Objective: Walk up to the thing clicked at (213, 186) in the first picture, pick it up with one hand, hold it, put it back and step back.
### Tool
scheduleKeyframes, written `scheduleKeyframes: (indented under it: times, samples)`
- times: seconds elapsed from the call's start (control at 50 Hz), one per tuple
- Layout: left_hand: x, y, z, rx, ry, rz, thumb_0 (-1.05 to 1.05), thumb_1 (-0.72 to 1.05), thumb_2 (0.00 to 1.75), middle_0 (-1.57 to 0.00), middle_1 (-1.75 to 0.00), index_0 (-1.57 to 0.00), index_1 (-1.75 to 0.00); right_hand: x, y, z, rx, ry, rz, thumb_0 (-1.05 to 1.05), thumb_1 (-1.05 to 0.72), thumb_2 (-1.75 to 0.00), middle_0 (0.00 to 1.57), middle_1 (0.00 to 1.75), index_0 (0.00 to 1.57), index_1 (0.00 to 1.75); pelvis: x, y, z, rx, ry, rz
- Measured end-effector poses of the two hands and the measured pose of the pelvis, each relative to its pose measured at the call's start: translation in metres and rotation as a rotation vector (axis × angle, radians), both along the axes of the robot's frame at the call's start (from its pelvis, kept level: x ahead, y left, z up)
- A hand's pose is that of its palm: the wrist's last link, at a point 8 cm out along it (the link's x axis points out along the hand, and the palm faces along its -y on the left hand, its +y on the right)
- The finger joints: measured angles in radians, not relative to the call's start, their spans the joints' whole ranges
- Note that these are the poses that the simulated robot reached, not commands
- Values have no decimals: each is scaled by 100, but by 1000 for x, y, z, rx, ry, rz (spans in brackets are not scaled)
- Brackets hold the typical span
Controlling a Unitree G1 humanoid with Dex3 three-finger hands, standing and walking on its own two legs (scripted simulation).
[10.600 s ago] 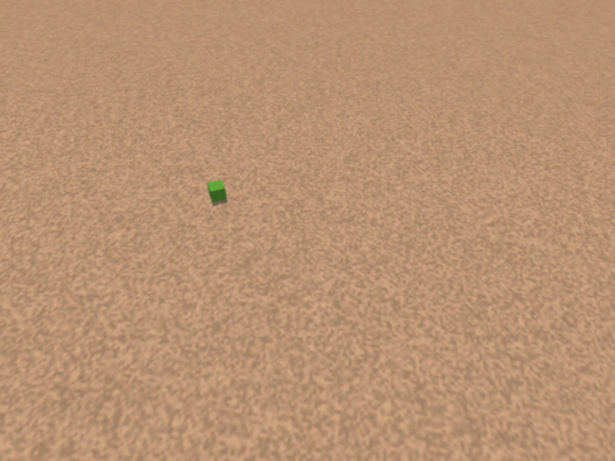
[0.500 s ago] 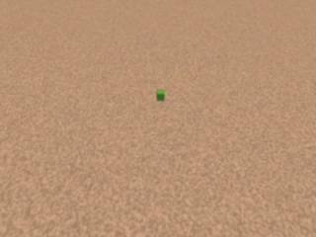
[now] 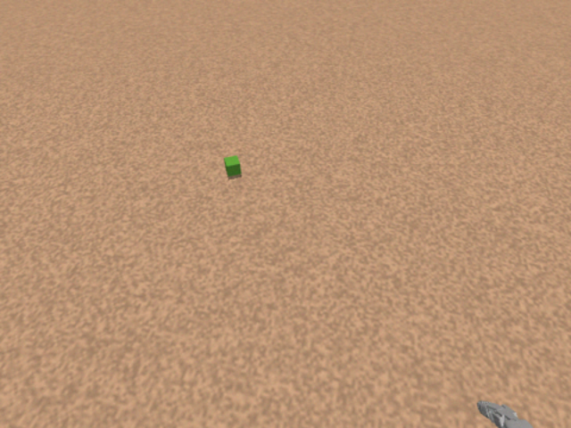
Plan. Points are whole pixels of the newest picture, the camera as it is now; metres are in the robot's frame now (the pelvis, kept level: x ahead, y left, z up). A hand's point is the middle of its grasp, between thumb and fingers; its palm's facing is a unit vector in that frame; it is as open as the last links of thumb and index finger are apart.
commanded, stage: walk up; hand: left
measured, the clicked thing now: (232, 165) +1.45 +0.23 -0.73
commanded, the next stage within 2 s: none
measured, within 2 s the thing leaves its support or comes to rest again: neither
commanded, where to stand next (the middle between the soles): +1.13 +0.53 m, yaw -74 degrees
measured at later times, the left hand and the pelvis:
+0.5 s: hand (116, 299) +0.38 +0.31 -0.13, palm faces -0.34 -0.79 -0.51, open 7.4 cm; pelvis +0.22 +0.06 -0.02, yaw -21 degrees
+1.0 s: hand (143, 181) +0.71 +0.34 -0.13, palm faces -0.56 -0.60 -0.57, open 7.3 cm; pelvis +0.44 +0.16 -0.03, yaw -39 degrees
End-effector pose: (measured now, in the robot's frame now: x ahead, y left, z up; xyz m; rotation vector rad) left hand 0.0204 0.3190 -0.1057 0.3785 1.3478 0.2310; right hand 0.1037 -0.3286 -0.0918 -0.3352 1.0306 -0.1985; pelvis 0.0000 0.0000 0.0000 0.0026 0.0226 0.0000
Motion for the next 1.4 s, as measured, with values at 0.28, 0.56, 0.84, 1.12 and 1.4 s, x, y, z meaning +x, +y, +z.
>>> scheduleKeyframes:
  times: [0.28,0.56,0.84,1.12,1.4]
  samples:
    - [271,9,24,108,-336,-342,0,91,89,-20,-30,-21,-29,-34,-3,-44,24,171,-274,1,-91,-90,20,29,20,30,108,6,-29,-67,-67,-214]
    - [420,56,15,80,-254,-514,1,90,89,-21,-30,-22,-30,117,67,-15,27,-52,-330,0,-91,-90,20,30,21,30,258,87,-23,-66,-69,-417]
    - [647,50,18,64,-246,-761,1,91,89,-20,-30,-21,-30,84,207,-17,61,223,-698,0,-91,-90,20,30,21,30,381,147,-12,-3,-15,-591]
    - [748,88,27,127,-291,-819,0,90,89,-21,-30,-22,-30,232,229,-51,87,79,-714,1,-91,-90,20,30,21,30,495,189,-28,-61,-26,-725]
    - [930,167,-8,189,-211,-905,1,90,89,-20,-30,-21,-30,360,310,-34,-28,28,-819,0,-91,-90,20,29,21,30,640,277,-44,-35,-20,-856]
